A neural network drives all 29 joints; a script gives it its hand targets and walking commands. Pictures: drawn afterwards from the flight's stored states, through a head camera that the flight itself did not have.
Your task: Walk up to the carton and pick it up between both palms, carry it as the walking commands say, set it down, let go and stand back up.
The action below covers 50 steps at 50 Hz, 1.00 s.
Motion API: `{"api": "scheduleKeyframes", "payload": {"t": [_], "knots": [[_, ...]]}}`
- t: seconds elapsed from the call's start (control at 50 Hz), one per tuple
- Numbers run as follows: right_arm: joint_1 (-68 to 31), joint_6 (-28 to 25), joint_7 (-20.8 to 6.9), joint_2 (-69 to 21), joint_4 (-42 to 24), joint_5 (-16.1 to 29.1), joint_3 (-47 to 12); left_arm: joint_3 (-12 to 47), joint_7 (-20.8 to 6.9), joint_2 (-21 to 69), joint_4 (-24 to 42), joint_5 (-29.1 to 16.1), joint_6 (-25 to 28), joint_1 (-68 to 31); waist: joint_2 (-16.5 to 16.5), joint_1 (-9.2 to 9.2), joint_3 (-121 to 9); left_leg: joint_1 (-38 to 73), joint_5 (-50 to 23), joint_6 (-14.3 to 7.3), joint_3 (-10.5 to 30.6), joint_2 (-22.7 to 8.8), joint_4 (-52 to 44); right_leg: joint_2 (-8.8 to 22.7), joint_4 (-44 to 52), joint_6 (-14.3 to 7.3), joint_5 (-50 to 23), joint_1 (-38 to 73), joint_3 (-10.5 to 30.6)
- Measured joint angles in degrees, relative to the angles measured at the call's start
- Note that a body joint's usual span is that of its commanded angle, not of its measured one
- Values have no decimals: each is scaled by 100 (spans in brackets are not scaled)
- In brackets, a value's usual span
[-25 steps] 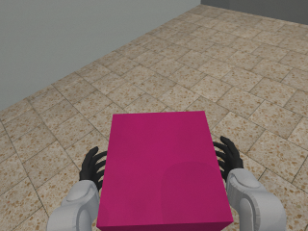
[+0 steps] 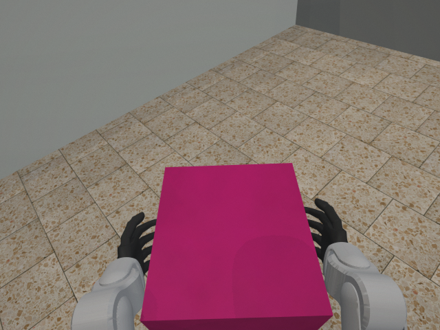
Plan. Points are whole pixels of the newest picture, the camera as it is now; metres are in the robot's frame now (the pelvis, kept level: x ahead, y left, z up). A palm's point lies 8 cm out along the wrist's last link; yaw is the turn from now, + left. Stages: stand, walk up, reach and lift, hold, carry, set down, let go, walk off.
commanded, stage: carry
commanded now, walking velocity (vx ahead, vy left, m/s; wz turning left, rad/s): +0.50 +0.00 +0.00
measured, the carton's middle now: (231, 264) +0.27 +0.00 +0.00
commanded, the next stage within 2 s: none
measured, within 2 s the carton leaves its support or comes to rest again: neither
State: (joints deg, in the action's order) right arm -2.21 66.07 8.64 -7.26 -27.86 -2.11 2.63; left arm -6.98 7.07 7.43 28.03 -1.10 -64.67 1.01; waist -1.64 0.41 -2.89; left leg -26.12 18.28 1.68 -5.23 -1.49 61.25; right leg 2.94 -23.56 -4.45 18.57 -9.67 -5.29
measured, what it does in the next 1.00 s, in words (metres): walks ahead: left foot, then right foot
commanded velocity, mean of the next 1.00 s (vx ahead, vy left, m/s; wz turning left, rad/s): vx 0.23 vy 0.00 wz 0.00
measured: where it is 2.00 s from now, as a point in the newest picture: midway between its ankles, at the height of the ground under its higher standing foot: (242, 260)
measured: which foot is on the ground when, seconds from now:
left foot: up 0.00-0.22, down 0.24-0.54, up 0.56-0.96, down 0.98-1.00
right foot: down 0.00-0.26, up 0.28-0.50, down 0.52-1.00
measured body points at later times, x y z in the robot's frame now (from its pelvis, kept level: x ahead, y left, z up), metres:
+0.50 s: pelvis +0.34 -0.02 -0.02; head +0.34 -0.04 +0.42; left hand +0.59 +0.14 +0.06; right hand +0.60 -0.18 +0.05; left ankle +0.25 +0.10 -0.75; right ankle +0.42 -0.10 -0.74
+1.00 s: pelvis +0.58 -0.02 -0.02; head +0.59 -0.02 +0.43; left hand +0.83 +0.14 +0.06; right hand +0.84 -0.17 +0.07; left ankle +0.62 +0.08 -0.75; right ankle +0.45 -0.10 -0.74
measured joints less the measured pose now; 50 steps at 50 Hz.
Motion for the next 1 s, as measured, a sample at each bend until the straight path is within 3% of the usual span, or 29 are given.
{"api": "scheduleKeyframes", "payload": {"t": [0.08,0.16,0.22,0.24,0.26,0.28,0.32,0.36,0.4,0.5,0.52,0.58,0.62,0.66,0.82,0.92,0.96,0.98,1.0], "knots": [[0,-29,-17,1,-94,0,-25,1,5,1,141,1,-15,0,7,4,-4,-454,-50,0,-116,0,-355,-5,656,43,105,774,-5],[-3,-28,-25,1,-208,11,-49,1,10,-1,310,1,-62,0,16,9,-12,-476,-381,1,-509,25,-1736,-36,917,135,400,1342,-11],[0,-8,-27,1,-246,13,-56,3,16,-2,362,1,-98,2,-9,15,-13,-248,-719,1,-939,202,-2797,-44,593,191,931,1571,-18],[-6,19,-26,0,-245,13,-60,-1,19,-3,371,1,-122,10,17,20,-10,-51,-972,-47,-1056,237,-3103,-61,103,255,1176,1517,-27],[-2,13,-24,-2,-203,13,-62,-13,19,-8,332,1,-131,-5,-55,27,8,38,-959,-380,-1113,272,-3038,12,-809,361,1237,1242,-25],[-5,9,-16,-2,-147,12,-59,-25,19,-9,269,1,-132,-17,-117,34,18,52,-753,-547,-1142,284,-2867,78,-2072,450,1084,724,-2],[-6,35,4,-3,-70,12,-49,-34,19,-9,172,0,-143,-20,-121,29,26,201,-431,-614,-1144,278,-2860,50,-4331,506,1214,-436,22],[-7,63,11,-7,-70,12,-48,-34,19,-9,170,1,-155,-9,-98,19,24,494,-303,-605,-1147,278,-3081,40,-5303,506,1280,-1393,39],[-6,54,7,-8,-71,14,-49,-35,20,-9,190,1,-156,-7,-72,13,15,868,-228,-492,-1101,266,-3338,58,-5020,506,1167,-2057,51],[-2,6,-15,-4,-72,15,-54,-36,21,-5,213,3,-125,-2,-48,5,-16,1844,247,-129,-766,213,-3523,232,-1666,506,-169,-2094,63],[-1,6,-16,-1,-69,15,-51,-32,20,-3,201,3,-120,-1,-27,5,-42,1969,430,-89,-689,170,-3381,229,-1401,451,-624,-1982,34],[-2,14,-16,1,31,3,-13,-12,21,-2,35,8,-67,2,185,-9,-52,1790,586,-85,-364,-39,-2175,41,-1474,39,-413,-1568,-177],[-3,55,-15,2,55,-17,9,4,21,-2,-44,9,-67,0,146,-6,-50,1349,590,-84,-251,-16,-1140,4,-1222,-41,-247,-1298,-177],[-5,74,-15,3,51,-17,28,16,22,-1,-71,9,-68,-12,99,-1,-52,970,594,-84,-171,-21,-772,0,-828,-37,-306,-1012,-181],[-5,12,-40,1,-76,3,12,21,40,-2,143,13,-108,-38,99,7,24,167,245,-84,-99,-21,-1342,-10,192,103,-226,115,-190],[-8,24,-48,0,-197,22,5,37,45,-4,301,19,-149,-38,112,8,26,174,-221,-84,-303,-19,-2255,-114,216,197,169,581,-195],[-7,78,-46,1,-198,22,5,38,47,-4,304,28,-206,-38,120,11,26,239,-742,-84,-425,-20,-2711,-189,151,254,331,690,-198],[-9,105,-45,1,-197,22,5,38,49,-5,309,32,-236,-37,128,12,28,317,-1244,-102,-451,-22,-2932,-222,-30,301,447,677,-200],[-11,121,-43,0,-186,22,6,35,50,-7,296,33,-253,-40,105,16,33,400,-1185,-220,-458,-21,-2954,-212,-397,364,566,563,-200]]}}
